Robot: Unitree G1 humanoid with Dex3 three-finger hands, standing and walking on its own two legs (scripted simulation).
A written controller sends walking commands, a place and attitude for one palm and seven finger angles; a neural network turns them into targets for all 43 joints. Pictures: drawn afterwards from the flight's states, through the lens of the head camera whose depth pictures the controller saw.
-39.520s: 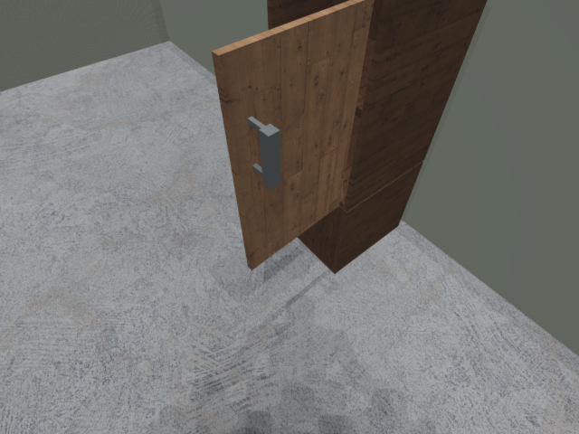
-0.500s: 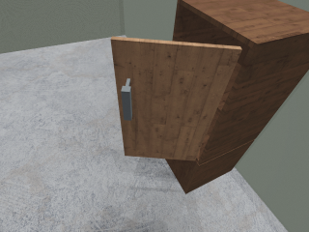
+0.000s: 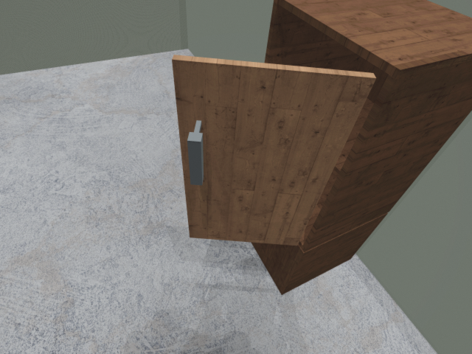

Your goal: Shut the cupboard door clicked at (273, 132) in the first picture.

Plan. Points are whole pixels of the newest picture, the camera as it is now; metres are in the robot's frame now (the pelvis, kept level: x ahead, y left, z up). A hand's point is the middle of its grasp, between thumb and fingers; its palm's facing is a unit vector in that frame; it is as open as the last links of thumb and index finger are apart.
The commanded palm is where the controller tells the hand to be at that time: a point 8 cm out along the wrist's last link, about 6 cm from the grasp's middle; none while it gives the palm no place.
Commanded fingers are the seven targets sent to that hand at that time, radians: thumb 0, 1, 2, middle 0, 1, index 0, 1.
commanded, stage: look again from close up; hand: left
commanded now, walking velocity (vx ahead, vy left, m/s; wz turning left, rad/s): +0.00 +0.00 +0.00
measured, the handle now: (197, 152) +0.48 +0.12 +0.06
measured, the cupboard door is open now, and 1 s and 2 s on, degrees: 61 61 61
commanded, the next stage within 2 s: shuffle to correct the standing spot in 0.22 s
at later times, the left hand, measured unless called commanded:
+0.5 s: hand out of the picture -0.02 +0.15 -0.19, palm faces +0.01 -0.99 -0.13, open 7.4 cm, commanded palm none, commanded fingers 0.00 0.90 0.90 -0.20 -0.30 -0.20 -0.30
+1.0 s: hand out of the picture +0.04 +0.09 -0.19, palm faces +0.02 -0.99 -0.15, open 7.3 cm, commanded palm none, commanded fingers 0.00 0.90 0.90 -0.20 -0.30 -0.20 -0.30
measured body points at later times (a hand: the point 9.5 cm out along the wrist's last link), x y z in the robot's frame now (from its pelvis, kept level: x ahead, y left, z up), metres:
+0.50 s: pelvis +0.01 +0.00 +0.00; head +0.02 +0.03 +0.45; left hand -0.02 +0.20 -0.17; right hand +0.00 -0.21 -0.15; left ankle +0.03 +0.04 -0.74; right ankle -0.01 -0.13 -0.74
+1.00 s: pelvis +0.04 -0.07 -0.01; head +0.05 -0.05 +0.44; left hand +0.04 +0.14 -0.18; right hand +0.02 -0.30 -0.15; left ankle +0.03 +0.04 -0.74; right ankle +0.03 -0.21 -0.74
